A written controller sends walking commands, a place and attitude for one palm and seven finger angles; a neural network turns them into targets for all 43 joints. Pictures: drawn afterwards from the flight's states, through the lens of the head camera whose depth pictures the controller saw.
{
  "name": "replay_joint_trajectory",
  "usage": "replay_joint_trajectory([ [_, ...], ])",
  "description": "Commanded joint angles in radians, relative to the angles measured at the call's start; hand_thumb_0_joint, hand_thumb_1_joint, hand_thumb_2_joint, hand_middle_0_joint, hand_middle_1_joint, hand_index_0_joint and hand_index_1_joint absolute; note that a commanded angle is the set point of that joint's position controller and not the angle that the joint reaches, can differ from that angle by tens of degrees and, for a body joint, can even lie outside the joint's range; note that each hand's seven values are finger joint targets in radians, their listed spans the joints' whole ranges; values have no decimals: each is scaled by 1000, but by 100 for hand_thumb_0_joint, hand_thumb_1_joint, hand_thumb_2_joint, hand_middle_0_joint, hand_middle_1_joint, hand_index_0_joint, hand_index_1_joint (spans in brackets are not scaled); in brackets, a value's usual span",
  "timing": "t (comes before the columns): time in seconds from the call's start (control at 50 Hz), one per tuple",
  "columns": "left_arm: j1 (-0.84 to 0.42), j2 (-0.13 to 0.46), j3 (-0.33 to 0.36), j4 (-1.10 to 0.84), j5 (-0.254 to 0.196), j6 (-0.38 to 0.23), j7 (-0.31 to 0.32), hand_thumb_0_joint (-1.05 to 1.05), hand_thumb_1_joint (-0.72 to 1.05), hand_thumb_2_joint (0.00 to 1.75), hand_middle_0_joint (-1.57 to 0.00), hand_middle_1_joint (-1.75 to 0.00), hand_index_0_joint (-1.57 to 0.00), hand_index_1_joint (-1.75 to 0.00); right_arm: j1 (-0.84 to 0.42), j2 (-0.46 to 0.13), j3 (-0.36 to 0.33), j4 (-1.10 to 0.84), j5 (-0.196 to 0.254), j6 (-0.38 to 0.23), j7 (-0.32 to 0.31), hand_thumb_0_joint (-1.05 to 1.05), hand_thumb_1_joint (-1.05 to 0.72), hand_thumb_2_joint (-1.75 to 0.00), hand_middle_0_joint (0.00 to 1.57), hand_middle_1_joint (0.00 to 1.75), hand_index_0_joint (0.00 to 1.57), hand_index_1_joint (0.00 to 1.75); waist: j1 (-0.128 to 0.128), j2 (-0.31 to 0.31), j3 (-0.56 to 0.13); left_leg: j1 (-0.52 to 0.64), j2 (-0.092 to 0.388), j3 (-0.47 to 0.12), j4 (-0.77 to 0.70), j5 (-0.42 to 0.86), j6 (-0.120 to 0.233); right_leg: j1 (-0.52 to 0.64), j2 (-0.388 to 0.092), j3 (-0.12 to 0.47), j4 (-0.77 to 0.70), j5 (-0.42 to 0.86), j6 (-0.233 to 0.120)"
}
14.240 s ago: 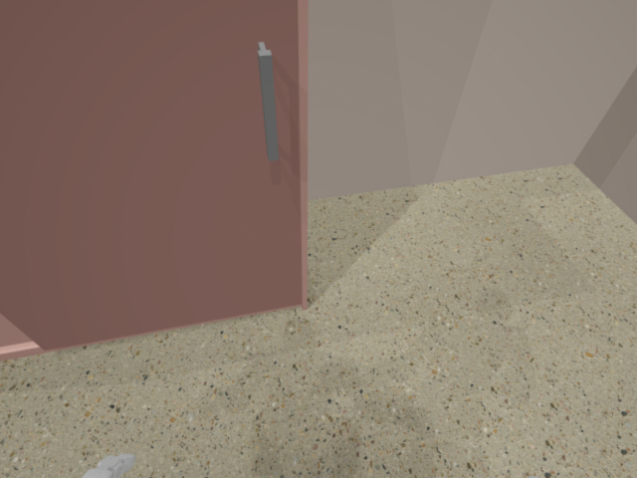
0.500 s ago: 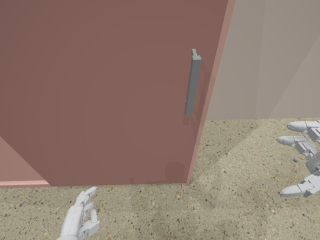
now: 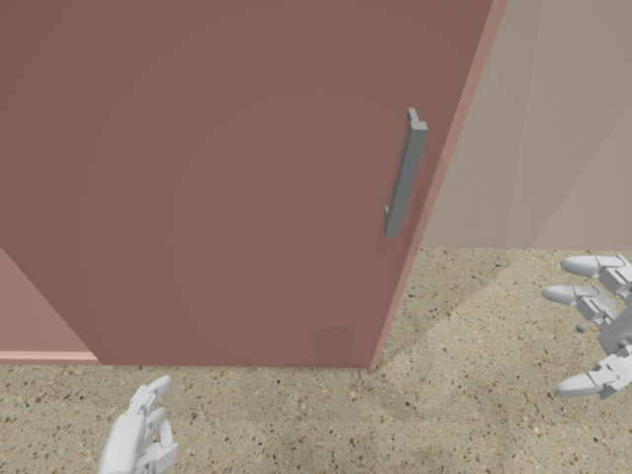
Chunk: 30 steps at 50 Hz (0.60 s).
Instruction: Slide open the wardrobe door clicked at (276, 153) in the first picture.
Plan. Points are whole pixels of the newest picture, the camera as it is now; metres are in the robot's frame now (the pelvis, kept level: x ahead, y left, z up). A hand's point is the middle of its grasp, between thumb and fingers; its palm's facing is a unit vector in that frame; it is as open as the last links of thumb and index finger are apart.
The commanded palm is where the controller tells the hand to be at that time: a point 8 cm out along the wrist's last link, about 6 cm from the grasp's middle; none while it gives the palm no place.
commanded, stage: raise the hand with hooked fingers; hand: right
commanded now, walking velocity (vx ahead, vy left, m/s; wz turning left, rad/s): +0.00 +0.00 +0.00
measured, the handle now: (400, 177) +0.54 -0.11 +0.09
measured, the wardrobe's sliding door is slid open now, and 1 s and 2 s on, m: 0.00 0.00 0.00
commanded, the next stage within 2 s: move the hooked fingers beside the handle in 0.02 s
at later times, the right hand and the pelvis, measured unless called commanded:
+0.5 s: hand (544, 293) +0.32 -0.25 +0.11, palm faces -0.03 +1.00 -0.03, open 14.0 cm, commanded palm +0.30 -0.30 +0.11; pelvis +0.01 +0.01 -0.01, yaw +1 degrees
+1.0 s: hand (488, 242) +0.40 -0.21 +0.10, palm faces -0.05 +1.00 -0.02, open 14.0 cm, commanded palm +0.37 -0.26 +0.11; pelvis +0.02 +0.00 +0.00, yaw +2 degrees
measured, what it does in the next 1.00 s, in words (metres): stands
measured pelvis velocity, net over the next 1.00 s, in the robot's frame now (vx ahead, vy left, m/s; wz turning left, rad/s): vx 0.02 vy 0.00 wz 0.03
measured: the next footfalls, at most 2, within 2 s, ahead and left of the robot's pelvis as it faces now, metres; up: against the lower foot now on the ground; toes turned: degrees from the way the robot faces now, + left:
none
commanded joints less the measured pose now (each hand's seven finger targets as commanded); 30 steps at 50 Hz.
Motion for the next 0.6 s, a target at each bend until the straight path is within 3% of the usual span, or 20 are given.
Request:
replay_joint_trajectory([
  [0.0,-86,134,57,-153,-6,-54,15,0,90,90,-20,-30,-20,-30,-227,-262,-94,-194,40,-69,18,0,50,-30,30,120,30,120,8,-2,-157,-131,-18,-66,-129,124,-10,210,17,67,-77,32,-15],
  [0.02,-90,131,56,-155,-5,-56,14,0,90,90,-20,-30,-20,-30,-235,-269,-104,-212,43,-82,15,0,50,-30,30,120,30,120,4,-26,-174,-126,-17,-65,-123,132,-8,221,18,68,-75,42,-15],
  [0.04,-89,131,57,-153,-3,-56,13,0,90,90,-20,-30,-20,-30,-240,-287,-117,-218,45,-91,12,0,50,-30,30,120,30,120,1,-2,-178,-111,-17,-73,-123,153,-9,219,17,63,-65,62,-16],
  [0.12,-86,126,57,-145,-5,-54,15,0,90,90,-20,-30,-20,-30,-237,-287,-135,-188,51,-101,8,0,50,-30,30,120,30,120,4,-12,-181,-110,-7,-90,-118,197,-20,207,21,50,-49,81,-17],
  [0.14,-76,132,57,-137,-3,-49,14,0,90,90,-20,-30,-20,-30,-246,-308,-146,-164,50,-100,9,0,50,-30,30,120,30,120,4,26,-175,-97,-4,-101,-117,213,-25,186,18,48,-38,92,-17],
  [0.2,-76,131,57,-134,-7,-42,19,0,90,90,-20,-30,-20,-30,-308,-282,-107,-122,42,-91,23,0,50,-30,30,120,30,120,17,-23,-148,-130,1,-108,-114,210,-29,176,23,44,-33,75,-16],
  [0.24,-65,137,59,-127,-7,-34,21,0,90,90,-20,-30,-20,-30,-334,-296,-107,-93,43,-90,32,0,50,-30,30,120,30,120,23,20,-151,-123,8,-133,-116,230,-43,161,19,43,-14,85,-19],
  [0.28,-61,140,59,-123,-8,-29,23,0,90,90,-20,-30,-20,-30,-366,-313,-115,-49,39,-89,42,0,50,-30,30,120,30,120,26,18,-157,-125,13,-142,-109,240,-46,142,21,44,-8,82,-17],
  [0.32,-62,137,61,-125,-8,-28,24,0,90,90,-20,-30,-20,-30,-418,-304,-93,-62,35,-104,47,0,50,-30,30,120,30,120,29,-20,-184,-131,8,-125,-99,231,-34,164,24,46,-9,87,-18],
  [0.34,-59,139,62,-128,-6,-26,23,0,90,90,-20,-30,-20,-30,-413,-306,-96,-59,41,-108,49,0,50,-30,30,120,30,120,27,23,-193,-115,13,-145,-95,261,-47,153,20,45,5,102,-20],
  [0.36,-57,139,64,-126,-7,-25,22,0,90,90,-20,-30,-20,-30,-409,-310,-104,-53,40,-113,49,0,50,-30,30,120,30,120,24,18,-227,-100,15,-146,-87,291,-47,158,22,44,6,114,-20],
  [0.38,-53,138,63,-125,-7,-23,20,0,90,90,-20,-30,-20,-30,-401,-325,-117,-44,37,-118,46,0,50,-30,30,120,30,120,15,-14,-225,-102,12,-135,-83,292,-39,162,24,42,1,119,-19],
  [0.4,-54,136,62,-128,-8,-22,20,0,90,90,-20,-30,-20,-30,-429,-303,-88,-55,32,-122,43,0,50,-30,30,120,30,120,21,-31,-233,-116,4,-116,-78,278,-30,179,24,40,-6,118,-19],
  [0.44,-49,134,63,-129,-7,-19,19,0,90,90,-20,-30,-20,-30,-457,-284,-69,-46,35,-122,31,0,50,-30,30,120,30,120,24,-6,-224,-129,-3,-104,-78,254,-24,182,21,44,-9,111,-21],
  [0.5,-41,135,67,-129,-10,-12,16,0,90,90,-20,-30,-20,-30,-462,-263,-52,-17,18,-107,5,0,50,-30,30,120,30,120,22,-24,-229,-158,-10,-83,-75,231,-17,201,21,46,-24,98,-20],
  [0.52,-38,137,68,-127,-10,-9,16,0,90,90,-20,-30,-20,-30,-478,-270,-53,-12,11,-105,-6,0,50,-30,30,120,30,120,26,-8,-220,-164,-11,-77,-77,219,-16,199,19,50,-31,91,-20],
  [0.54,-33,139,67,-132,-6,-4,12,0,90,90,-20,-30,-20,-30,-444,-276,-65,7,15,-98,-14,0,50,-30,30,120,30,120,11,29,-220,-140,-10,-83,-76,227,-17,173,20,48,-27,97,-21],
  [0.58,-35,136,67,-132,-8,5,10,0,90,90,-20,-30,-20,-30,-484,-259,-43,2,-4,-93,-33,0,50,-30,30,120,30,120,20,1,-236,-151,-10,-79,-72,228,-16,189,19,43,-34,97,-21],
])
